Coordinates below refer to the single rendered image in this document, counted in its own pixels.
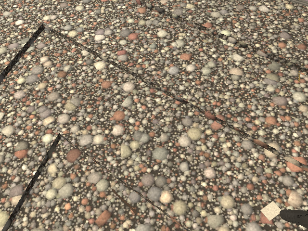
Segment right robot hand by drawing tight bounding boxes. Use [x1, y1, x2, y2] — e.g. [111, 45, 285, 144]
[279, 209, 308, 229]

